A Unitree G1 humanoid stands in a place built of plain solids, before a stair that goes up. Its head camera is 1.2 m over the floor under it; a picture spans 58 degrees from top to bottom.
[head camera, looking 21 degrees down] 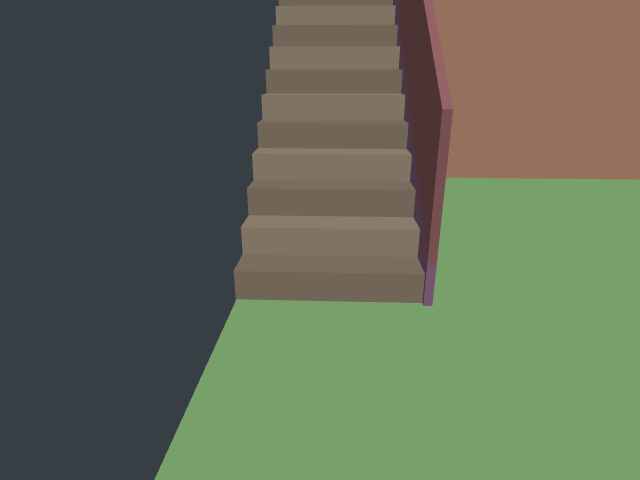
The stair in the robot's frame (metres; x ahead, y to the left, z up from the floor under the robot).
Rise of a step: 0.18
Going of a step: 0.24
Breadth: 1.06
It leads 2 degrees to the right of straight ahead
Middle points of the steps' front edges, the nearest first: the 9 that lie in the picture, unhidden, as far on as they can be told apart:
2.16 -0.05 0.18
2.40 -0.06 0.35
2.63 -0.07 0.53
2.87 -0.08 0.71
3.10 -0.09 0.88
3.34 -0.10 1.06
3.57 -0.10 1.23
3.81 -0.11 1.41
4.04 -0.12 1.58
